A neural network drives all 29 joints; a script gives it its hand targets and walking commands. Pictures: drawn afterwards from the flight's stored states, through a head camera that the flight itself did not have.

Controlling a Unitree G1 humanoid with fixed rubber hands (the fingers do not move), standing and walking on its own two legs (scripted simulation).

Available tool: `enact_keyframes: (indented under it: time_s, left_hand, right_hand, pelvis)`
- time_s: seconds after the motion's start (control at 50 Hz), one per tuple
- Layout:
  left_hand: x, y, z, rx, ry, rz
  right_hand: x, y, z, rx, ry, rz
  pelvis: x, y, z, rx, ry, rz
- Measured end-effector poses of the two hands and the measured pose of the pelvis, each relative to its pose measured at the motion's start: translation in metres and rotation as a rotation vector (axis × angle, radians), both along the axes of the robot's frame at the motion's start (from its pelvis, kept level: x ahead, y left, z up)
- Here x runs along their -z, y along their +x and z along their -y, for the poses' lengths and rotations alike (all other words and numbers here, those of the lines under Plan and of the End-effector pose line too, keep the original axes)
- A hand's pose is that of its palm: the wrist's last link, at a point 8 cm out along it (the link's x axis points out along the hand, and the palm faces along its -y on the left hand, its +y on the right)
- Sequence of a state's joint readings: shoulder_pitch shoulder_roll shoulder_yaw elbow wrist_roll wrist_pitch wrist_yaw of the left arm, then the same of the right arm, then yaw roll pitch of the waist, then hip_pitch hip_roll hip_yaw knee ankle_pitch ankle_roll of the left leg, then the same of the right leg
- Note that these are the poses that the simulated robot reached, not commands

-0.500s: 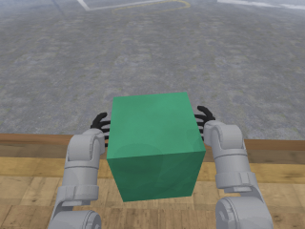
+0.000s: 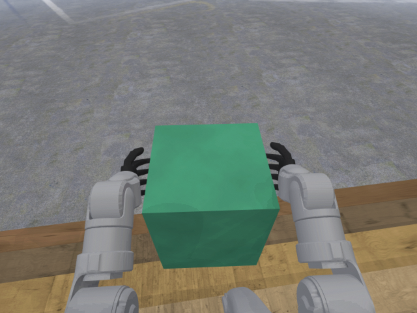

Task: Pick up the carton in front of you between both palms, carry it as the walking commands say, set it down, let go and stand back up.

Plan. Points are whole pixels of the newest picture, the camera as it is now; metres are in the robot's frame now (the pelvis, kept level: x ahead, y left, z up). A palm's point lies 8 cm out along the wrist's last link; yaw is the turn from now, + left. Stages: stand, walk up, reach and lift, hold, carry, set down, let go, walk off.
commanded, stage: carry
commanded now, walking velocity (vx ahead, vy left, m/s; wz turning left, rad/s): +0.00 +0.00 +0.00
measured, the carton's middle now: (208, 199) +0.35 -0.04 +0.03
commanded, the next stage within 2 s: none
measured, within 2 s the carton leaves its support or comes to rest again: neither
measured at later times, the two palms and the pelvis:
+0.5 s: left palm (149, 154) +0.68 +0.12 -0.14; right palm (231, 142) +0.71 -0.17 -0.15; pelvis +0.36 -0.06 -0.20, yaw +0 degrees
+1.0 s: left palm (164, 124) +1.12 +0.09 -0.34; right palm (219, 114) +1.14 -0.21 -0.33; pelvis +0.79 -0.07 -0.45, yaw +1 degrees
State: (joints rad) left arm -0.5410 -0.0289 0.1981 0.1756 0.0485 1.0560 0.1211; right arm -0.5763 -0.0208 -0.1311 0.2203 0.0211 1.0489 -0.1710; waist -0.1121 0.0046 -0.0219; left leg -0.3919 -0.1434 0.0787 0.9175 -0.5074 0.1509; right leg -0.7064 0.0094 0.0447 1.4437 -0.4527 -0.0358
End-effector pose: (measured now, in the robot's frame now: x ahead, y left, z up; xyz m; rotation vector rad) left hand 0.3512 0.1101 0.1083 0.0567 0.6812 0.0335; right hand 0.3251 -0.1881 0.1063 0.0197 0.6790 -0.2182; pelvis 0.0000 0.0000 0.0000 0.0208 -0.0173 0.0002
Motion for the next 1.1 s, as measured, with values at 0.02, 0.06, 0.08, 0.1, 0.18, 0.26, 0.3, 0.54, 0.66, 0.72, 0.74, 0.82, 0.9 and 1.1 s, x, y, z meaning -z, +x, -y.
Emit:
enact_keyframes:
  time_s: [0.02, 0.06, 0.08, 0.1, 0.18, 0.26, 0.3, 0.54, 0.66, 0.72, 0.74, 0.82, 0.9, 1.1]
  left_hand:
    - [0.010, 0.012, 0.001, -0.002, 0.005, -0.026]
    - [0.028, 0.036, -0.001, -0.015, 0.010, -0.064]
    - [0.036, 0.049, -0.002, -0.023, 0.007, -0.073]
    - [0.044, 0.063, -0.003, -0.032, 0.002, -0.076]
    - [0.077, 0.125, -0.004, -0.068, -0.030, -0.046]
    - [0.115, 0.181, -0.012, -0.146, -0.013, 0.003]
    - [0.142, 0.204, -0.020, -0.187, 0.002, -0.006]
    - [0.259, 0.371, -0.009, -0.153, 0.054, -0.139]
    - [0.296, 0.503, 0.011, -0.036, 0.031, 0.011]
    - [0.323, 0.560, 0.030, 0.013, 0.014, 0.033]
    - [0.333, 0.574, 0.034, 0.017, 0.013, 0.020]
    - [0.376, 0.625, 0.036, 0.001, 0.013, -0.066]
    - [0.410, 0.686, 0.029, -0.042, -0.020, -0.065]
    - [0.519, 0.832, -0.002, -0.218, -0.004, -0.030]
  right_hand:
    - [0.010, 0.013, 0.001, -0.001, 0.006, -0.026]
    - [0.028, 0.041, 0.000, -0.017, 0.007, -0.065]
    - [0.035, 0.057, -0.001, -0.028, 0.001, -0.074]
    - [0.041, 0.073, -0.002, -0.039, -0.008, -0.078]
    - [0.065, 0.147, -0.003, -0.079, -0.045, -0.048]
    - [0.103, 0.231, -0.012, -0.160, -0.037, 0.002]
    - [0.130, 0.269, -0.022, -0.198, -0.025, -0.005]
    - [0.273, 0.416, -0.009, -0.159, 0.028, -0.136]
    - [0.309, 0.510, 0.012, -0.042, 0.017, 0.014]
    - [0.333, 0.551, 0.029, 0.009, -0.002, 0.032]
    - [0.342, 0.564, 0.033, 0.014, 0.001, 0.019]
    - [0.376, 0.624, 0.037, 0.006, 0.011, -0.067]
    - [0.398, 0.701, 0.031, -0.050, -0.039, -0.067]
    - [0.502, 0.908, -0.005, -0.227, -0.029, -0.027]
  pelvis:
    - [0.005, 0.013, 0.000, 0.002, 0.002, -0.002]
    - [0.014, 0.041, 0.001, 0.000, -0.004, -0.005]
    - [0.019, 0.054, 0.003, -0.005, -0.010, -0.008]
    - [0.026, 0.068, 0.006, -0.010, -0.014, -0.010]
    - [0.062, 0.131, 0.022, -0.018, -0.002, -0.015]
    - [0.118, 0.205, 0.040, -0.011, 0.012, 0.010]
    - [0.143, 0.234, 0.048, -0.008, 0.007, 0.002]
    - [0.215, 0.395, 0.052, 0.007, -0.013, -0.033]
    - [0.293, 0.508, 0.036, 0.000, -0.043, 0.007]
    - [0.327, 0.554, 0.032, -0.013, -0.012, 0.009]
    - [0.334, 0.569, 0.031, -0.014, -0.001, 0.008]
    - [0.353, 0.628, 0.031, -0.008, 0.009, -0.004]
    - [0.386, 0.691, 0.043, -0.018, -0.005, -0.013]
    - [0.510, 0.869, 0.082, -0.008, -0.039, -0.007]
